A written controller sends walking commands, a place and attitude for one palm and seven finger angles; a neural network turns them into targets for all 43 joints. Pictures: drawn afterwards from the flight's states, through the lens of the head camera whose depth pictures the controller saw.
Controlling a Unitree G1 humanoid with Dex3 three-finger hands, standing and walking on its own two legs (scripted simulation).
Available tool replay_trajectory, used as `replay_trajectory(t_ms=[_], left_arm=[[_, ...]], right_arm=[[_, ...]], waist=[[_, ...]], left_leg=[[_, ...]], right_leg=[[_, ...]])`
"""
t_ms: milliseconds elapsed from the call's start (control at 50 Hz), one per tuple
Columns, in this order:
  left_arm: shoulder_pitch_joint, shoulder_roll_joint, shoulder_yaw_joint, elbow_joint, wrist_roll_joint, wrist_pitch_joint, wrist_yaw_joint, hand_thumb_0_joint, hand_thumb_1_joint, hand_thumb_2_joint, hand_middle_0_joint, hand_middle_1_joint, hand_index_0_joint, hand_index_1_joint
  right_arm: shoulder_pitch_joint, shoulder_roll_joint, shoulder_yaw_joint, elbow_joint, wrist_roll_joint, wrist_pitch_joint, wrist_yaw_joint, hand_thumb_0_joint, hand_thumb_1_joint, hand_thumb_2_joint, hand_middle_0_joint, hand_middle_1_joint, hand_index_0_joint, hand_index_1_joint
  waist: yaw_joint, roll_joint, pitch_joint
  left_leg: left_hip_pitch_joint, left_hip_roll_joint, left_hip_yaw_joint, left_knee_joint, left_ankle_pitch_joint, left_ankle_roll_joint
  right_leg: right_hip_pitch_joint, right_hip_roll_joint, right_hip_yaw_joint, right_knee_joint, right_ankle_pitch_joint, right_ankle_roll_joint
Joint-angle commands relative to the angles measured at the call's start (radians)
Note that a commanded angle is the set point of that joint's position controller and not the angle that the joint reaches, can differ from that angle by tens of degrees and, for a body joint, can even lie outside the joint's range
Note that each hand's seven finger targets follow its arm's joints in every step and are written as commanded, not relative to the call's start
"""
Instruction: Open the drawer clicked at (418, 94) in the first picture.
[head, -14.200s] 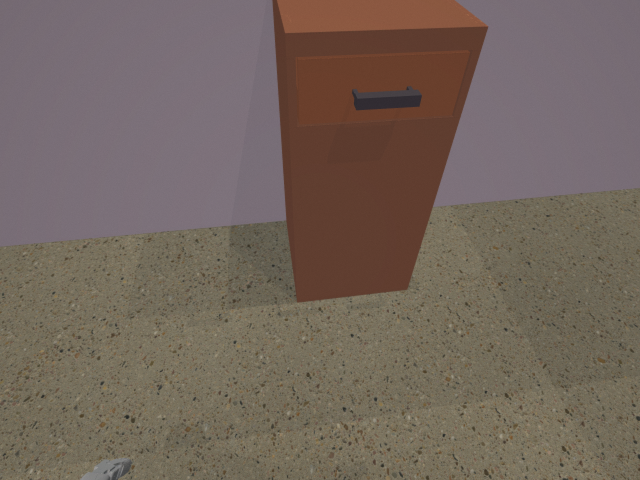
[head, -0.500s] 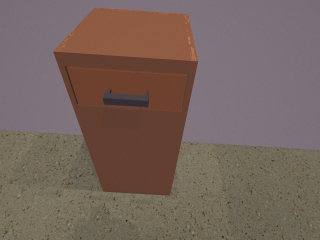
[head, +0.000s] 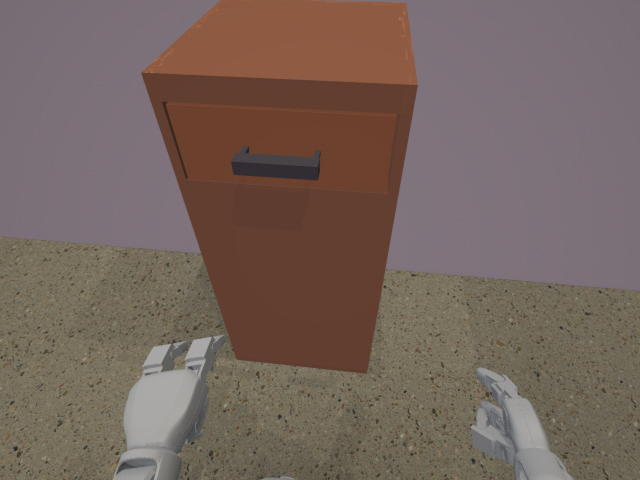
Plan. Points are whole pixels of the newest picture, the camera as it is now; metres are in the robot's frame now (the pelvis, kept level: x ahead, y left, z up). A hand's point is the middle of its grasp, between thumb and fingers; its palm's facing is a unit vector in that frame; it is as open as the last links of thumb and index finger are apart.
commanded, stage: raise the hand with hooked fingers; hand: left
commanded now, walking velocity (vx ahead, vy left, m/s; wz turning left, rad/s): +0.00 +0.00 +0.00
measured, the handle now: (278, 159) +0.59 +0.16 +0.10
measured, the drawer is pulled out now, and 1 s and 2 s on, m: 0.00 0.00 0.00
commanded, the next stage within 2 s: move the hooked fingers above the handle in 1.44 s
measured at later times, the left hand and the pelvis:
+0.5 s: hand (174, 280) +0.31 +0.23 +0.10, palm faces +0.06 -0.09 -0.99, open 11.8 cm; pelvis +0.08 +0.00 +0.03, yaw +1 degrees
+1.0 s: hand (151, 165) +0.40 +0.27 +0.21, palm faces +0.15 -0.03 -0.99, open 13.8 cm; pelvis +0.10 +0.00 +0.03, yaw +4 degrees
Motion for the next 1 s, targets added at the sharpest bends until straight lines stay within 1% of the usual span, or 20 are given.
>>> replay_trajectory(t_ms=[0, 60, 100, 180, 240, 260, 320, 380, 400, 460, 540, 600, 680, 700, 760, 780, 840, 880, 960, 980], left_arm=[[-0.441, 0.277, 0.178, -0.465, 0.089, -0.024, 0.116, 0.0, 0.34, 0.66, -0.24, -0.66, -0.24, -0.66], [-0.424, 0.27, 0.15, -0.44, 0.06, -0.041, 0.096, 0.0, 0.27, 0.63, -0.245, -0.705, -0.245, -0.705], [-0.404, 0.209, 0.095, -0.347, -0.004, -0.012, 0.051, 0.0, 0.223, 0.61, -0.248, -0.735, -0.248, -0.735], [-0.345, 0.169, 0.054, -0.229, -0.067, 0.092, -0.07, 0.0, 0.13, 0.57, -0.255, -0.795, -0.255, -0.795], [-0.323, 0.247, 0.124, -0.248, -0.071, 0.107, -0.141, 0.0, 0.06, 0.54, -0.26, -0.84, -0.26, -0.84], [-0.316, 0.264, 0.142, -0.271, -0.061, 0.107, -0.158, 0.0, 0.037, 0.53, -0.262, -0.855, -0.262, -0.855], [-0.284, 0.342, 0.215, -0.372, -0.036, 0.076, -0.188, 0.0, -0.033, 0.5, -0.267, -0.9, -0.267, -0.9], [-0.273, 0.39, 0.28, -0.472, -0.036, 0.037, -0.189, 0.0, -0.103, 0.47, -0.272, -0.945, -0.272, -0.945], [-0.277, 0.381, 0.277, -0.498, -0.054, 0.029, -0.185, 0.0, -0.127, 0.46, -0.273, -0.96, -0.273, -0.96], [-0.304, 0.368, 0.282, -0.52, -0.091, 0.018, -0.187, 0.0, -0.197, 0.43, -0.278, -1.005, -0.278, -1.005], [-0.352, 0.358, 0.263, -0.492, -0.124, 0.036, -0.222, 0.0, -0.29, 0.39, -0.285, -1.065, -0.285, -1.065], [-0.411, 0.38, 0.255, -0.486, -0.133, 0.057, -0.268, 0.0, -0.36, 0.36, -0.29, -1.11, -0.29, -1.11], [-0.472, 0.464, 0.307, -0.504, -0.142, 0.077, -0.324, 0.0, -0.453, 0.32, -0.297, -1.17, -0.297, -1.17], [-0.503, 0.463, 0.298, -0.504, -0.14, 0.077, -0.337, 0.0, -0.477, 0.31, -0.298, -1.185, -0.298, -1.185], [-0.583, 0.519, 0.335, -0.503, -0.156, 0.079, -0.368, 0.0, -0.5, 0.3, -0.3, -1.2, -0.3, -1.2], [-0.589, 0.526, 0.351, -0.486, -0.171, 0.088, -0.375, 0.0, -0.5, 0.3, -0.3, -1.2, -0.3, -1.2], [-0.685, 0.552, 0.357, -0.46, -0.181, 0.098, -0.407, 0.0, -0.5, 0.3, -0.3, -1.2, -0.3, -1.2], [-0.713, 0.537, 0.345, -0.408, -0.197, 0.122, -0.435, 0.0, -0.5, 0.3, -0.3, -1.2, -0.3, -1.2], [-0.838, 0.559, 0.312, -0.383, -0.188, 0.14, -0.498, 0.0, -0.5, 0.3, -0.3, -1.2, -0.3, -1.2], [-0.854, 0.552, 0.307, -0.372, -0.193, 0.144, -0.514, 0.0, -0.5, 0.3, -0.3, -1.2, -0.3, -1.2]], right_arm=[[-0.173, -0.066, -0.031, -0.154, -0.043, -0.002, -0.023, 0.0, -0.9, -0.9, 0.2, 0.3, 0.2, 0.3], [-0.184, -0.062, -0.016, -0.145, -0.049, -0.008, -0.03, 0.0, -0.9, -0.9, 0.2, 0.3, 0.2, 0.3], [-0.2, -0.058, -0.005, -0.131, -0.026, -0.009, -0.039, 0.0, -0.9, -0.9, 0.2, 0.3, 0.2, 0.3], [-0.203, -0.065, 0.009, -0.122, 0.014, 0.01, -0.051, 0.0, -0.9, -0.9, 0.2, 0.3, 0.2, 0.3], [-0.186, -0.072, 0.019, -0.115, 0.013, 0.029, -0.051, 0.0, -0.9, -0.9, 0.2, 0.3, 0.2, 0.3], [-0.182, -0.07, 0.02, -0.116, 0.006, 0.034, -0.047, 0.0, -0.9, -0.9, 0.2, 0.3, 0.2, 0.3], [-0.175, -0.065, 0.023, -0.114, -0.009, 0.035, -0.033, 0.0, -0.9, -0.9, 0.2, 0.3, 0.2, 0.3], [-0.176, -0.07, 0.017, -0.116, -0.013, 0.035, -0.026, 0.0, -0.9, -0.9, 0.2, 0.3, 0.2, 0.3], [-0.174, -0.069, 0.015, -0.113, -0.009, 0.035, -0.025, 0.0, -0.9, -0.9, 0.2, 0.3, 0.2, 0.3], [-0.153, -0.078, 0.0, -0.09, -0.002, 0.04, -0.018, 0.0, -0.9, -0.9, 0.2, 0.3, 0.2, 0.3], [-0.141, -0.092, -0.016, -0.072, 0.011, 0.053, -0.015, 0.0, -0.9, -0.9, 0.2, 0.3, 0.2, 0.3], [-0.147, -0.1, -0.019, -0.066, 0.019, 0.065, -0.015, 0.0, -0.9, -0.9, 0.2, 0.3, 0.2, 0.3], [-0.179, -0.108, -0.014, -0.077, 0.025, 0.084, -0.015, 0.0, -0.9, -0.9, 0.2, 0.3, 0.2, 0.3], [-0.17, -0.103, -0.01, -0.067, 0.022, 0.089, -0.013, 0.0, -0.9, -0.9, 0.2, 0.3, 0.2, 0.3], [-0.172, -0.106, -0.009, -0.067, 0.024, 0.103, -0.012, 0.0, -0.9, -0.9, 0.2, 0.3, 0.2, 0.3], [-0.185, -0.108, -0.005, -0.07, 0.03, 0.107, -0.008, 0.0, -0.9, -0.9, 0.2, 0.3, 0.2, 0.3], [-0.173, -0.107, -0.004, -0.063, 0.032, 0.117, -0.003, 0.0, -0.9, -0.9, 0.2, 0.3, 0.2, 0.3], [-0.191, -0.11, 0.0, -0.07, 0.044, 0.125, 0.001, 0.0, -0.9, -0.9, 0.2, 0.3, 0.2, 0.3], [-0.188, -0.116, 0.003, -0.067, 0.047, 0.138, 0.003, 0.0, -0.9, -0.9, 0.2, 0.3, 0.2, 0.3], [-0.2, -0.116, 0.005, -0.074, 0.054, 0.133, 0.007, 0.0, -0.9, -0.9, 0.2, 0.3, 0.2, 0.3]], waist=[[-0.013, 0.166, -0.185], [-0.047, 0.133, -0.146], [-0.076, 0.086, -0.05], [-0.046, 0.0, 0.013], [-0.011, -0.07, 0.0], [0.002, -0.07, -0.028], [0.031, 0.004, -0.101], [0.044, 0.067, -0.178], [0.037, 0.091, -0.179], [0.015, 0.07, -0.179], [-0.005, -0.007, -0.169], [-0.012, -0.024, -0.185], [0.0, 0.009, -0.22], [-0.001, 0.006, -0.242], [0.001, 0.034, -0.231], [-0.003, 0.059, -0.224], [-0.003, 0.041, -0.235], [-0.013, 0.058, -0.212], [-0.02, 0.021, -0.224], [-0.024, 0.039, -0.216]], left_leg=[[0.236, 0.008, -0.118, -0.04, -0.193, -0.01], [0.266, -0.006, -0.109, -0.02, -0.174, -0.005], [0.22, -0.001, -0.132, -0.079, -0.234, -0.002], [0.165, 0.021, -0.138, -0.224, -0.259, -0.004], [0.176, 0.022, -0.114, -0.251, -0.109, -0.001], [0.194, 0.021, -0.107, -0.249, -0.041, 0.0], [0.254, 0.023, -0.099, -0.257, 0.122, -0.005], [0.318, 0.025, -0.101, -0.256, 0.287, -0.009], [0.334, 0.022, -0.099, -0.256, 0.316, -0.012], [0.377, 0.025, -0.103, -0.251, 0.409, -0.016], [0.389, 0.022, -0.099, -0.258, 0.436, -0.013], [0.41, 0.019, -0.094, -0.26, 0.475, -0.01], [0.43, 0.012, -0.094, -0.259, 0.546, -0.007], [0.436, 0.013, -0.092, -0.261, 0.582, -0.007], [0.453, 0.017, -0.092, -0.27, 0.637, -0.01], [0.456, 0.017, -0.096, -0.266, 0.636, -0.012], [0.456, 0.021, -0.093, -0.281, 0.655, -0.016], [0.454, 0.02, -0.089, -0.279, 0.625, -0.015], [0.444, 0.018, -0.086, -0.3, 0.58, -0.016], [0.445, 0.021, -0.089, -0.294, 0.565, -0.015]], right_leg=[[-0.142, -0.022, 0.133, -0.239, -0.29, -0.042], [-0.15, -0.02, 0.164, -0.3, -0.31, -0.046], [-0.113, -0.02, 0.129, -0.323, -0.308, -0.031], [0.014, -0.017, 0.082, -0.339, -0.206, -0.019], [0.128, -0.023, 0.075, -0.351, -0.087, -0.02], [0.161, -0.027, 0.071, -0.347, -0.028, -0.02], [0.255, -0.032, 0.063, -0.327, 0.158, -0.026], [0.327, -0.028, 0.067, -0.314, 0.338, -0.027], [0.335, -0.033, 0.071, -0.318, 0.373, -0.028], [0.328, -0.036, 0.057, -0.324, 0.461, -0.021], [0.333, -0.043, 0.032, -0.337, 0.501, -0.005], [0.355, -0.049, 0.026, -0.343, 0.545, 0.002], [0.407, -0.049, 0.033, -0.345, 0.638, 0.005], [0.425, -0.058, 0.018, -0.338, 0.66, 0.011], [0.424, -0.052, 0.008, -0.35, 0.673, 0.014], [0.426, -0.048, 0.016, -0.356, 0.676, 0.007], [0.436, -0.05, -0.006, -0.363, 0.668, 0.015], [0.426, -0.045, -0.003, -0.376, 0.653, 0.01], [0.423, -0.049, -0.018, -0.386, 0.604, 0.014], [0.412, -0.043, -0.015, -0.39, 0.589, 0.009]])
